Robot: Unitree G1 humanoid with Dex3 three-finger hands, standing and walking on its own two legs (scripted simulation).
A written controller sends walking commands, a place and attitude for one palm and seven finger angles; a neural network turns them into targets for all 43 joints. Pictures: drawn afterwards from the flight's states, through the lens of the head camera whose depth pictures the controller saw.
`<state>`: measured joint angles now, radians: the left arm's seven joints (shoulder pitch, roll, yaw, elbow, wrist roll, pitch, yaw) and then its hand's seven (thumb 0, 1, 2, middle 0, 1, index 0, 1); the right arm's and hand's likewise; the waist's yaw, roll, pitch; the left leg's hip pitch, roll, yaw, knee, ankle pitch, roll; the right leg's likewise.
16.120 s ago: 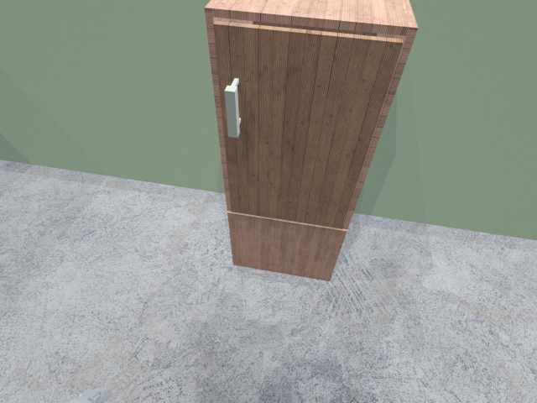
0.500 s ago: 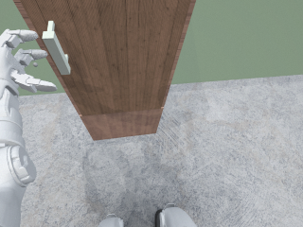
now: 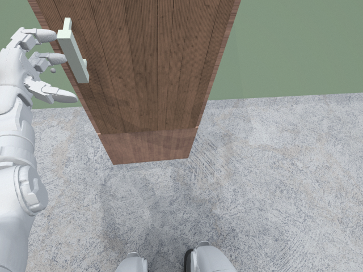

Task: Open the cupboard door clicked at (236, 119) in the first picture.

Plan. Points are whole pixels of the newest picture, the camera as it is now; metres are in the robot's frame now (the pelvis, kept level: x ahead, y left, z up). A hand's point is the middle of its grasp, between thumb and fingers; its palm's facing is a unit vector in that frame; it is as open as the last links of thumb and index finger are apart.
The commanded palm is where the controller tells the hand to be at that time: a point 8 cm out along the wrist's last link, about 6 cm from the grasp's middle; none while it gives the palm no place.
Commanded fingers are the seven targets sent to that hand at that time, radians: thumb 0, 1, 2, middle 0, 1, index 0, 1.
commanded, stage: move the hooked fingers beside the handle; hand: left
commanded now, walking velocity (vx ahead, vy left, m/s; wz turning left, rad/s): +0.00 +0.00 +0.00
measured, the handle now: (75, 52) +0.57 +0.19 +0.09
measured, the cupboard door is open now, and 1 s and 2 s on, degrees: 0 0 0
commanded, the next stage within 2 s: slide the fingers in behind the handle in 0.60 s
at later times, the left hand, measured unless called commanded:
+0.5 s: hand (43, 73) +0.50 +0.24 +0.10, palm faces +0.00 -1.00 +0.01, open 14.0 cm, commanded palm +0.48 +0.28 +0.09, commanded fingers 0.00 -0.50 0.30 -0.30 -1.20 -0.30 -1.20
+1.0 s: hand (59, 70) +0.52 +0.21 +0.10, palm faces +0.00 -1.00 +0.01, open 14.0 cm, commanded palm +0.49 +0.26 +0.10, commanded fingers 0.00 -0.50 0.30 -0.30 -1.20 -0.30 -1.20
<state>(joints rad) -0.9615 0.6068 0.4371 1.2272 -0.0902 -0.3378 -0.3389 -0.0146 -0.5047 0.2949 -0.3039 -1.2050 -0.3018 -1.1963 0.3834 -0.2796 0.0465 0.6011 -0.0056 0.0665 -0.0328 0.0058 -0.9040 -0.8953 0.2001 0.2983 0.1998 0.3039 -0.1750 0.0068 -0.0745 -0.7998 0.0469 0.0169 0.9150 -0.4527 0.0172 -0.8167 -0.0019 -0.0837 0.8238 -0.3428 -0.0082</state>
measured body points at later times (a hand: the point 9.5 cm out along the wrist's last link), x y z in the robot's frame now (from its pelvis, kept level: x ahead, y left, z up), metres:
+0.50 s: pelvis +0.00 +0.00 +0.00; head +0.12 +0.03 +0.44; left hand +0.50 +0.29 +0.10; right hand -0.01 -0.27 -0.10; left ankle -0.02 +0.10 -0.69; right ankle +0.02 -0.12 -0.69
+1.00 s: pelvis +0.00 +0.01 +0.00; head +0.13 +0.03 +0.43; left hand +0.51 +0.27 +0.10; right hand +0.00 -0.26 -0.11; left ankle -0.02 +0.10 -0.69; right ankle +0.02 -0.12 -0.69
